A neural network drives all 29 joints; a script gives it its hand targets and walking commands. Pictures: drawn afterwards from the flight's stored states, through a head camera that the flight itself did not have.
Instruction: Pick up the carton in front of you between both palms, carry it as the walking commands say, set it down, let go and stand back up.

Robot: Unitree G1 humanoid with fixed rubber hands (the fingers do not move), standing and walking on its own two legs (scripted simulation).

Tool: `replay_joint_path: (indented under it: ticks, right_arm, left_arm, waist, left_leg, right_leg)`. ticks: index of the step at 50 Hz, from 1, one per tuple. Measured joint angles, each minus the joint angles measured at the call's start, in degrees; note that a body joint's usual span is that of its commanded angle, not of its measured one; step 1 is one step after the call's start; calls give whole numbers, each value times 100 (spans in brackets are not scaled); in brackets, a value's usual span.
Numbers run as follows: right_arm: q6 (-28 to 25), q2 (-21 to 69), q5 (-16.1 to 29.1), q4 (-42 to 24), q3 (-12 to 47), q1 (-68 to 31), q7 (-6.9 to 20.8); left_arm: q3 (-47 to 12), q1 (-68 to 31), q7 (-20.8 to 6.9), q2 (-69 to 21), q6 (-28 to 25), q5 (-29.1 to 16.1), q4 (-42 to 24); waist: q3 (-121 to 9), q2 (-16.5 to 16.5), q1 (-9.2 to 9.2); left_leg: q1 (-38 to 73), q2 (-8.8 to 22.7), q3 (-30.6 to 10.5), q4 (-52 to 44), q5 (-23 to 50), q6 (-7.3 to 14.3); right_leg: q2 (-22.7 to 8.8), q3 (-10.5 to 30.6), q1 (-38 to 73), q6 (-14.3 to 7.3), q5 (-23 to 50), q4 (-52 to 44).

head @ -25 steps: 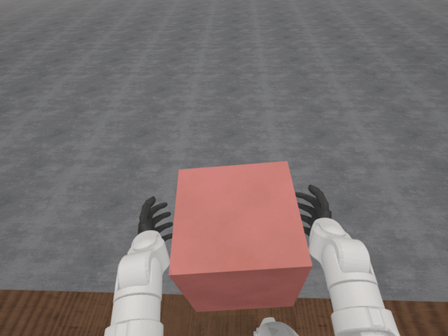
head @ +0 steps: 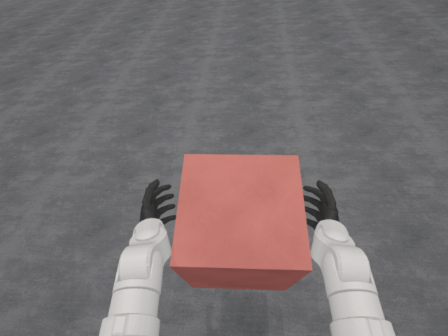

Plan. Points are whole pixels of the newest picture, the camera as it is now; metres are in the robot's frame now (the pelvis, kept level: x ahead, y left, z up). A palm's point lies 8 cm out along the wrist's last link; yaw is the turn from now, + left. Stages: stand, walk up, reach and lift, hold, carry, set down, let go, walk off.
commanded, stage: carry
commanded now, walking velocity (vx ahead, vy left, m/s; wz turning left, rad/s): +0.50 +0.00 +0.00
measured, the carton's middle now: (239, 228) +0.34 -0.03 -0.02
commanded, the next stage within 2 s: none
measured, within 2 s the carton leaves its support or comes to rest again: neither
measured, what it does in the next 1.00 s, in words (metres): goes down: right foot 0.18 m lower, then left foot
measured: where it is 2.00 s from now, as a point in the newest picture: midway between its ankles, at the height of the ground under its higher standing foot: (241, 163)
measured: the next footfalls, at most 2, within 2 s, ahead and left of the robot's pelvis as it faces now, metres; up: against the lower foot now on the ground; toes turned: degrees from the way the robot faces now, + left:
right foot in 0.26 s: +0.42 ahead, -0.13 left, -0.18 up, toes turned -3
left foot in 0.62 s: +0.73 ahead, +0.05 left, -0.18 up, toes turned +2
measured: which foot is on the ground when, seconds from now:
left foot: down 0.00-0.28, up 0.30-0.60, down 0.62-1.00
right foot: up 0.00-0.24, down 0.26-0.62, up 0.64-1.00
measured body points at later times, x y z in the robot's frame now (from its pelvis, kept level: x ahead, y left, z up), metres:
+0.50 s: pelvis +0.43 -0.07 -0.17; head +0.48 -0.06 +0.27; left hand +0.72 +0.12 -0.18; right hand +0.76 -0.20 -0.17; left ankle +0.48 +0.06 -0.81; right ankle +0.38 -0.13 -0.88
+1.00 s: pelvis +0.78 -0.09 -0.14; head +0.78 -0.08 +0.31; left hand +1.07 +0.06 -0.09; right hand +1.06 -0.25 -0.09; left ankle +0.69 +0.05 -0.88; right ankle +0.90 -0.21 -0.86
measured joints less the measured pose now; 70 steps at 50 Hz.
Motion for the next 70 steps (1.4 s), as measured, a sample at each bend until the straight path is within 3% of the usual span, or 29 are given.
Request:
replay_joint_path:
  ticks: [2, 3, 5, 7, 9, 11, 13, 16, 18, 21, 24, 26, 29, 31, 35, 37, 39, 43, 48, 51, 53, 55, 58, 61, 70]
  right_arm:
    - [184, -121, 321, -58, 168, 70, 28]
    - [261, -151, 449, -97, 195, 100, 58]
    - [292, -160, 543, -76, 204, 106, 23]
    - [224, -147, 546, 50, 233, 92, 20]
    - [229, -128, 571, 130, 305, 61, -14]
    - [271, -113, 587, 88, 365, -3, -10]
    - [260, -86, 523, -26, 323, -47, 99]
    - [83, -208, 297, -135, 20, -166, 120]
    - [21, -286, 270, -218, -153, -128, 45]
    - [39, -176, 291, -384, -304, 133, 37]
    - [60, 53, 69, -399, -444, 340, 126]
    - [48, 163, -173, -375, -515, 510, 152]
    - [45, 230, -319, -492, -567, 668, 188]
    - [64, 211, -327, -538, -497, 581, 218]
    - [57, 201, -286, -483, -268, 243, 179]
    - [155, 129, -193, -574, -154, 311, 157]
    - [276, 92, -128, -659, -138, 456, 183]
    - [592, 102, -34, -911, -113, 729, 344]
    - [1068, 219, -42, -1521, 82, 1027, 433]
    - [1420, 196, -52, -2136, 263, 1322, 440]
    - [1664, 178, -73, -2538, 310, 1486, 445]
    - [1953, 202, -38, -2818, 264, 1664, 456]
    - [2367, 243, -42, -3341, 399, 2136, 466]
    - [2675, 281, -89, -3782, 582, 2536, 499]
    - [3247, 264, -174, -4434, 623, 2458, 523]
  left_arm:
    - [291, 250, 32, -244, 26, 126, 27]
    - [411, 316, 24, -340, 65, 123, 30]
    - [508, 361, -11, -411, 72, 168, 22]
    - [530, 407, -35, -402, 27, 273, 55]
    - [609, 531, -55, -421, 16, 333, -2]
    - [580, 675, -69, -408, 36, 290, -207]
    - [438, 711, -90, -348, 95, 183, -430]
    - [138, 278, -40, -316, 126, 45, -403]
    - [-91, 7, 55, -265, 167, 22, -341]
    - [-218, 168, 58, -279, 265, -141, -451]
    - [-218, 511, -127, -293, 403, -365, -652]
    - [-225, 579, -128, -296, 494, -372, -593]
    - [-288, 429, -194, -251, 531, -368, -476]
    - [-237, 314, -290, -230, 477, -308, -456]
    - [-180, 56, -243, -28, 328, -30, -396]
    - [-89, 119, -156, -123, 356, 57, -463]
    - [17, 234, -116, -307, 418, 175, -505]
    - [44, 490, -154, -480, 700, 377, -756]
    - [-117, 948, -282, -404, 1182, 371, -1517]
    - [-291, 1272, -380, -385, 1527, 205, -2130]
    - [-419, 1413, -420, -387, 1709, 171, -2426]
    - [-559, 1602, -463, -390, 1907, 128, -2609]
    - [-677, 2115, -554, -436, 2317, 41, -3155]
    - [-756, 2596, -577, -470, 2627, 75, -3689]
    - [-846, 2464, -564, -442, 3240, 148, -4321]
  waist:
    - [-109, 145, -273]
    - [-146, 205, -408]
    - [-121, 176, -622]
    - [-71, 43, -723]
    - [-99, -116, -687]
    - [-97, -262, -513]
    - [-118, -358, -295]
    - [-263, -8, 180]
    - [-136, 34, 571]
    - [19, -10, 1038]
    - [131, 51, 1350]
    - [131, 124, 1422]
    - [80, 129, 1371]
    - [52, 160, 1188]
    - [70, 58, 649]
    - [-42, 196, 451]
    - [-187, 315, 313]
    - [-319, 361, 161]
    - [-369, 156, 276]
    - [-453, 111, 442]
    - [-567, 140, 552]
    - [-644, 278, 619]
    - [-738, 169, 636]
    - [-803, 80, 659]
    - [-803, 65, 559]
  left_leg:
    - [221, -66, -25, 309, -1607, 102]
    - [299, -76, -100, 409, -2145, 34]
    - [421, -103, -237, 734, -2989, 34]
    - [560, -89, -321, 1229, -3551, -45]
    - [786, -75, -334, 1660, -4141, -81]
    - [1051, -13, -241, 2212, -4514, -175]
    - [1213, 112, -121, 3100, -4094, -129]
    - [562, 527, -507, 4739, -3923, -304]
    - [-122, 652, -855, 5016, -3662, -392]
    - [-1005, 858, -980, 4149, -3007, -456]
    - [-1539, 1056, -894, 2939, -2479, -472]
    - [-1651, 1166, -795, 1868, -1887, -438]
    - [-1355, 1146, -495, -69, -733, -381]
    - [-828, 1071, -250, -1043, 22, -297]
    - [-307, 921, -42, -973, -625, -370]
    - [94, 972, -72, -1376, -710, -445]
    - [552, 1035, -115, -1930, -656, -470]
    - [1483, 1191, -229, -2896, -593, -583]
    - [2404, 1253, -246, -3298, -951, -805]
    - [2714, 1276, -274, -2861, -1557, -971]
    - [2475, 1354, -256, -1737, -2146, -1003]
    - [1755, 1387, -412, -58, -2350, -867]
    - [721, 1257, -292, 1383, -2111, -732]
    - [76, 1336, -55, 1234, -1541, -764]
    - [-515, 1559, 208, -965, -120, -837]
  right_leg:
    - [-92, 139, -502, 82, 402, -1257]
    - [-169, 112, -698, 128, 715, -1998]
    - [-321, 62, -968, 187, 1663, -3180]
    - [-441, 57, -1043, 155, 3014, -4106]
    - [-556, 49, -909, 75, 4384, -5320]
    - [-643, -79, -543, 6, 5143, -6439]
    - [-717, -306, 56, -72, 5586, -7401]
    - [-260, -624, 230, -239, 2460, -6787]
    - [-45, -808, 6, -330, 1976, -6127]
    - [67, -890, 167, -441, 1321, -5711]
    - [78, -772, 619, -410, 891, -5700]
    - [37, -722, 1040, -329, 677, -5899]
    - [-84, -696, 1664, -250, 396, -6219]
    - [-151, -684, 1898, -165, 264, -5925]
    - [-326, -450, 1054, 201, 348, -3462]
    - [-359, -497, 579, 298, 480, -3013]
    - [-474, -591, 221, 367, 782, -3317]
    - [-655, -698, -119, 426, 1427, -4891]
    - [-823, -998, -21, 427, 2564, -6818]
    - [-827, -1308, 391, 361, 2966, -7565]
    - [-794, -1378, 572, 103, 3144, -7517]
    - [-716, -1478, 583, -111, 2723, -7102]
    - [-761, -1505, 978, -129, 2372, -7327]
    - [-751, -1478, 1518, -99, 2372, -7871]
    - [-617, -1397, 2865, 40, 1979, -8725]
